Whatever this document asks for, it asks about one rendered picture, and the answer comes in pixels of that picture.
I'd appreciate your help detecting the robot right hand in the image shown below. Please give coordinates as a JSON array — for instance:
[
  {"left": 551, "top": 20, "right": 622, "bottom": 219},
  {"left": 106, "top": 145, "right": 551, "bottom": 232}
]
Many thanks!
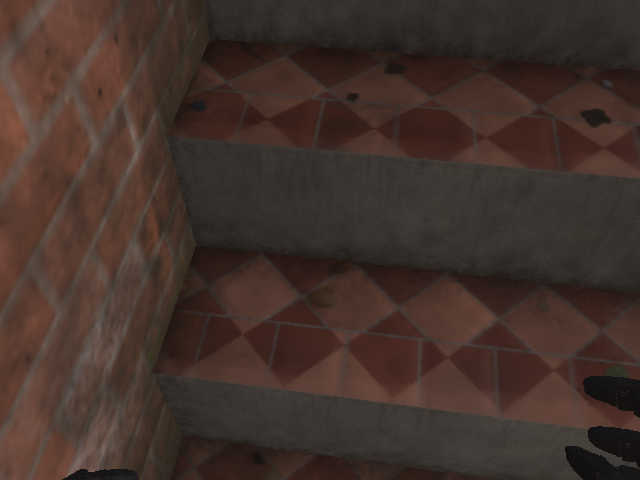
[{"left": 565, "top": 376, "right": 640, "bottom": 480}]

